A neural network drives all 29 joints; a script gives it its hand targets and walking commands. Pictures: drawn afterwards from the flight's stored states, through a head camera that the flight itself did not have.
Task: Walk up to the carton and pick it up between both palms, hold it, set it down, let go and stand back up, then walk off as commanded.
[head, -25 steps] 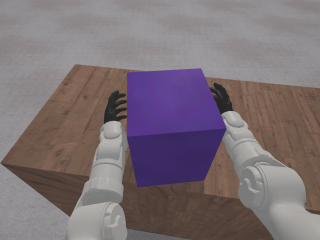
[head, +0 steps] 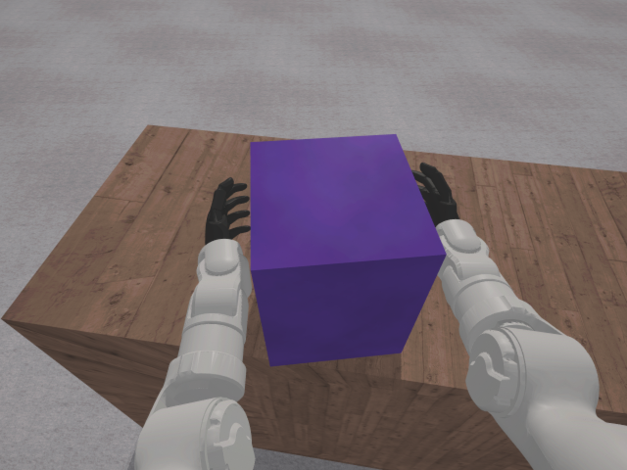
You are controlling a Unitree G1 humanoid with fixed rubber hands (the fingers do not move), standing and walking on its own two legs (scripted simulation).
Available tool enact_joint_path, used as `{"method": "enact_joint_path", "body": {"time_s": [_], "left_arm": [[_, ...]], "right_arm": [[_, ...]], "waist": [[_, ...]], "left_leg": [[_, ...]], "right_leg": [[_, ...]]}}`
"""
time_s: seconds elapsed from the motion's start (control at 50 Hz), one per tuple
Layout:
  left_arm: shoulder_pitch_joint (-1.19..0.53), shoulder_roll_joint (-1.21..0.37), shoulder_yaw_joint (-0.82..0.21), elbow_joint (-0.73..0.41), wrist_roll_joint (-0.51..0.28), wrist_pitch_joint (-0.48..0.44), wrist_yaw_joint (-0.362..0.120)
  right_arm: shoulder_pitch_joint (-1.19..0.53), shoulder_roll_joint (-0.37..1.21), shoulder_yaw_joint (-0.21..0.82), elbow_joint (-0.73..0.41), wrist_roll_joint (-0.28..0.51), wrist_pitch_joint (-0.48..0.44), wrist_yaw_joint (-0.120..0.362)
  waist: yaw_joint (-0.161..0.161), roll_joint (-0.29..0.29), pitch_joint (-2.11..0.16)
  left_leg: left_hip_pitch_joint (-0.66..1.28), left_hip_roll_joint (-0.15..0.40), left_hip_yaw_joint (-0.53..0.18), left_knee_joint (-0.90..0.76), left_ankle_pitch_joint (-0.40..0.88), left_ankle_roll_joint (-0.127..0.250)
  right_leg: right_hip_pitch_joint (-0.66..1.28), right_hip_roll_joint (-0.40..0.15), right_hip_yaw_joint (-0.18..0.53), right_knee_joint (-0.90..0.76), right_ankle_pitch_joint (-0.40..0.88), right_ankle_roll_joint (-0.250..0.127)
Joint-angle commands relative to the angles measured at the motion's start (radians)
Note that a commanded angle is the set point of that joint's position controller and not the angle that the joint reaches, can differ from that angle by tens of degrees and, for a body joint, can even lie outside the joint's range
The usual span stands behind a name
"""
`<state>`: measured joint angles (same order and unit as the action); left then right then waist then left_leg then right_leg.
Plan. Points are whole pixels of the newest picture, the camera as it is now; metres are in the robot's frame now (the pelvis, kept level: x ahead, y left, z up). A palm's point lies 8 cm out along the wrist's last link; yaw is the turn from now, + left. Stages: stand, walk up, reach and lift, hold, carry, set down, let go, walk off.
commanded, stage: set down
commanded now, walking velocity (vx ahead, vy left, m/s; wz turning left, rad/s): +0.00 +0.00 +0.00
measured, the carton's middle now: (330, 254) +0.40 +0.05 +0.04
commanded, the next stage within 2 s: none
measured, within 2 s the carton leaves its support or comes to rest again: neither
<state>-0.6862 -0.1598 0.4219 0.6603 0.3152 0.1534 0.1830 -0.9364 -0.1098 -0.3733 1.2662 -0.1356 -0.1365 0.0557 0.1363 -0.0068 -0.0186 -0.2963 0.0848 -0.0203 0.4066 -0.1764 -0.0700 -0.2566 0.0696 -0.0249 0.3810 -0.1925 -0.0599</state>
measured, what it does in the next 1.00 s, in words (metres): stands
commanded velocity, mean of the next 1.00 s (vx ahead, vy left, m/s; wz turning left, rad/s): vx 0.00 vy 0.00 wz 0.00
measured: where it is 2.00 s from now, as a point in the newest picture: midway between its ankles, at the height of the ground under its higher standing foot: outside the picture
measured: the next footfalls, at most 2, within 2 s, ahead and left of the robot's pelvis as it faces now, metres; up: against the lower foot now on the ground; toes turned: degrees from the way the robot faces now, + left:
none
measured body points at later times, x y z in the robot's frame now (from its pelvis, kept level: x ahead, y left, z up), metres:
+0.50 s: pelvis +0.00 +0.00 +0.00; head +0.03 +0.01 +0.45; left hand +0.38 +0.19 +0.09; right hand +0.45 -0.09 +0.09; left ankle +0.02 +0.16 -0.74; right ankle +0.00 -0.08 -0.74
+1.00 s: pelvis +0.01 +0.00 +0.00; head +0.04 +0.01 +0.45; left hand +0.38 +0.20 +0.07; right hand +0.46 -0.10 +0.06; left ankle +0.02 +0.16 -0.74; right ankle +0.00 -0.08 -0.74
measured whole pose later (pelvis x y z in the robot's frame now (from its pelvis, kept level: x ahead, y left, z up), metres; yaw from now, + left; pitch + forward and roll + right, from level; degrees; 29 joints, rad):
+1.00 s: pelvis +0.01 +0.00 +0.00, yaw +0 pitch +6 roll -1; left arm -0.67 -0.12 0.26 0.72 0.12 0.13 0.30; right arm -0.90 -0.20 -0.07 1.31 0.16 -0.11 0.01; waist 0.18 -0.01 -0.03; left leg -0.33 0.08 -0.02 0.41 -0.18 -0.07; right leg -0.29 0.07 -0.03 0.38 -0.19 -0.06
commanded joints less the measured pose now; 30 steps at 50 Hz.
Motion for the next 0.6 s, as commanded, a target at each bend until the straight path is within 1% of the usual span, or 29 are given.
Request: {"method": "enact_joint_path", "body": {"time_s": [0.0,0.02,0.04,0.06,0.08,0.1,0.12,0.14,0.16,0.18,0.2,0.22,0.24,0.26,0.28,0.3,0.32,0.34,0.36,0.38,0.4,0.44,0.46,0.48,0.5,0.52,0.54,0.56,0.58], "left_arm": [[-0.470,-0.500,-0.193,-0.094,0.080,-0.068,-0.083],[-0.457,-0.499,-0.193,-0.076,0.072,-0.067,-0.088],[-0.458,-0.501,-0.196,-0.095,0.073,-0.068,-0.086],[-0.443,-0.522,-0.209,-0.084,0.070,-0.071,-0.084],[-0.420,-0.520,-0.192,-0.071,0.080,-0.063,-0.090],[-0.395,-0.508,-0.172,-0.060,0.081,-0.058,-0.094],[-0.402,-0.494,-0.172,-0.069,0.080,-0.064,-0.092],[-0.436,-0.476,-0.182,-0.109,0.085,-0.071,-0.088],[-0.413,-0.481,-0.178,-0.100,0.074,-0.070,-0.094],[-0.410,-0.487,-0.178,-0.103,0.082,-0.069,-0.099],[-0.416,-0.482,-0.168,-0.090,0.083,-0.073,-0.095],[-0.392,-0.478,-0.152,-0.066,0.095,-0.068,-0.104],[-0.384,-0.490,-0.153,-0.078,0.096,-0.058,-0.103],[-0.390,-0.491,-0.176,-0.082,0.079,-0.054,-0.103],[-0.389,-0.481,-0.159,-0.107,0.098,-0.059,-0.099],[-0.397,-0.477,-0.147,-0.105,0.097,-0.069,-0.101],[-0.396,-0.471,-0.166,-0.117,0.081,-0.066,-0.097],[-0.384,-0.469,-0.170,-0.109,0.092,-0.061,-0.095],[-0.351,-0.481,-0.167,-0.083,0.094,-0.052,-0.103],[-0.357,-0.487,-0.178,-0.103,0.091,-0.055,-0.106],[-0.335,-0.480,-0.187,-0.115,0.086,-0.058,-0.094],[-0.333,-0.459,-0.161,-0.102,0.101,-0.056,-0.095],[-0.364,-0.460,-0.149,-0.137,0.107,-0.051,-0.097],[-0.316,-0.415,-0.116,-0.076,0.118,-0.043,-0.100],[-0.305,-0.370,-0.118,-0.053,0.107,-0.040,-0.094],[-0.318,-0.327,-0.094,-0.058,0.096,-0.041,-0.089],[-0.349,-0.334,-0.118,-0.107,0.082,-0.057,-0.087],[-0.347,-0.252,-0.088,-0.110,0.088,-0.068,-0.066],[-0.322,-0.143,-0.090,-0.099,0.054,-0.069,-0.038]], "right_arm": [[-0.447,0.434,0.051,-0.171,-0.120,-0.066,0.131],[-0.453,0.421,0.042,-0.158,-0.127,-0.065,0.131],[-0.430,0.434,0.059,-0.150,-0.108,-0.066,0.135],[-0.439,0.425,0.043,-0.170,-0.122,-0.078,0.139],[-0.417,0.420,0.047,-0.157,-0.136,-0.067,0.139],[-0.401,0.430,0.042,-0.159,-0.150,-0.060,0.138],[-0.396,0.417,0.052,-0.163,-0.137,-0.062,0.139],[-0.417,0.421,0.052,-0.174,-0.136,-0.064,0.141],[-0.412,0.421,0.055,-0.193,-0.153,-0.071,0.140],[-0.396,0.433,0.071,-0.197,-0.143,-0.072,0.133],[-0.415,0.428,0.081,-0.179,-0.138,-0.073,0.137],[-0.358,0.430,0.083,-0.140,-0.137,-0.055,0.143],[-0.366,0.442,0.073,-0.162,-0.132,-0.050,0.145],[-0.373,0.431,0.055,-0.163,-0.144,-0.048,0.147],[-0.356,0.425,0.054,-0.157,-0.142,-0.050,0.150],[-0.384,0.432,0.065,-0.183,-0.156,-0.062,0.146],[-0.374,0.423,0.062,-0.164,-0.145,-0.055,0.149],[-0.359,0.418,0.048,-0.147,-0.146,-0.054,0.147],[-0.357,0.422,0.058,-0.179,-0.157,-0.057,0.138],[-0.348,0.432,0.050,-0.180,-0.165,-0.056,0.139],[-0.334,0.397,0.044,-0.175,-0.157,-0.061,0.139],[-0.334,0.398,0.053,-0.183,-0.153,-0.046,0.146],[-0.361,0.419,0.050,-0.209,-0.155,-0.041,0.145],[-0.318,0.355,0.029,-0.180,-0.171,-0.033,0.143],[-0.309,0.312,0.040,-0.176,-0.157,-0.026,0.131],[-0.332,0.255,0.003,-0.186,-0.163,-0.026,0.128],[-0.309,0.269,0.031,-0.169,-0.146,-0.028,0.118],[-0.332,0.184,0.028,-0.164,-0.131,-0.040,0.103],[-0.302,0.042,0.046,-0.156,-0.079,-0.036,0.087]], "waist": [[0.016,0.016,-0.537],[0.008,0.008,-0.518],[0.018,0.025,-0.505],[0.021,0.038,-0.540],[0.016,0.034,-0.500],[0.031,0.003,-0.502],[0.022,0.001,-0.498],[0.019,0.018,-0.511],[0.007,-0.004,-0.516],[0.020,-0.003,-0.509],[0.031,-0.011,-0.518],[0.024,-0.005,-0.489],[0.028,0.004,-0.440],[0.007,0.002,-0.459],[0.027,0.021,-0.461],[0.029,-0.005,-0.498],[0.020,0.021,-0.482],[0.024,0.029,-0.479],[0.008,-0.008,-0.454],[-0.010,-0.003,-0.444],[-0.002,0.033,-0.484],[0.028,0.015,-0.446],[0.020,0.011,-0.430],[0.015,-0.020,-0.377],[0.013,-0.019,-0.386],[0.013,-0.028,-0.405],[-0.008,-0.044,-0.425],[0.004,-0.030,-0.418],[0.000,-0.005,-0.437]], "left_leg": [[0.145,-0.061,0.133,-0.052,0.332,0.023],[0.142,-0.064,0.135,-0.060,0.325,0.026],[0.160,-0.061,0.129,-0.052,0.354,0.020],[0.161,-0.059,0.119,-0.047,0.359,0.015],[0.165,-0.065,0.125,-0.051,0.353,0.024],[0.140,-0.062,0.131,-0.069,0.317,0.029],[0.150,-0.063,0.123,-0.056,0.327,0.034],[0.146,-0.062,0.124,-0.056,0.337,0.033],[0.153,-0.063,0.124,-0.055,0.372,0.035],[0.143,-0.067,0.128,-0.053,0.377,0.036],[0.129,-0.065,0.124,-0.064,0.310,0.046],[0.157,-0.061,0.126,-0.069,0.334,0.043],[0.132,-0.066,0.131,-0.076,0.288,0.043],[0.146,-0.059,0.123,-0.078,0.288,0.038],[0.142,-0.060,0.129,-0.069,0.310,0.037],[0.153,-0.064,0.134,-0.065,0.314,0.046],[0.152,-0.063,0.127,-0.063,0.328,0.037],[0.129,-0.065,0.137,-0.068,0.326,0.033],[0.142,-0.069,0.138,-0.064,0.324,0.042],[0.141,-0.069,0.126,-0.064,0.335,0.042],[0.178,-0.063,0.119,-0.051,0.390,0.028],[0.144,-0.064,0.134,-0.068,0.305,0.035],[0.133,-0.067,0.139,-0.080,0.287,0.039],[0.118,-0.069,0.144,-0.085,0.270,0.051],[0.120,-0.064,0.138,-0.089,0.272,0.050],[0.105,-0.072,0.140,-0.091,0.253,0.056],[0.115,-0.074,0.138,-0.081,0.287,0.054],[0.098,-0.074,0.133,-0.077,0.292,0.056],[0.095,-0.077,0.134,-0.076,0.285,0.055]], "right_leg": [[0.016,-0.019,-0.072,-0.101,0.168,0.028],[0.011,-0.023,-0.070,-0.107,0.173,0.030],[0.008,-0.021,-0.076,-0.093,0.177,0.035],[-0.008,-0.022,-0.075,-0.103,0.173,0.025],[-0.017,-0.022,-0.076,-0.116,0.143,0.025],[0.025,-0.023,-0.073,-0.115,0.139,0.031],[0.012,-0.023,-0.066,-0.102,0.153,0.032],[0.010,-0.022,-0.068,-0.101,0.166,0.032],[0.019,-0.027,-0.062,-0.103,0.207,0.038],[0.044,-0.024,-0.063,-0.094,0.238,0.042],[0.037,-0.030,-0.060,-0.099,0.169,0.042],[0.032,-0.031,-0.057,-0.094,0.178,0.046],[0.041,-0.028,-0.058,-0.102,0.150,0.042],[0.008,-0.027,-0.066,-0.104,0.122,0.034],[0.021,-0.030,-0.060,-0.100,0.135,0.032],[0.018,-0.026,-0.058,-0.103,0.146,0.041],[0.011,-0.025,-0.062,-0.092,0.147,0.034],[0.028,-0.036,-0.051,-0.095,0.173,0.033],[0.034,-0.033,-0.059,-0.102,0.178,0.041],[0.046,-0.032,-0.063,-0.098,0.199,0.040],[0.011,-0.024,-0.071,-0.090,0.199,0.034],[0.028,-0.027,-0.058,-0.109,0.134,0.027],[0.050,-0.025,-0.060,-0.103,0.146,0.032],[0.052,-0.029,-0.053,-0.104,0.134,0.043],[0.057,-0.031,-0.058,-0.098,0.132,0.044],[0.067,-0.038,-0.044,-0.101,0.141,0.050],[0.067,-0.036,-0.053,-0.085,0.179,0.052],[0.066,-0.041,-0.049,-0.084,0.181,0.055],[0.076,-0.040,-0.043,-0.077,0.185,0.052]]}}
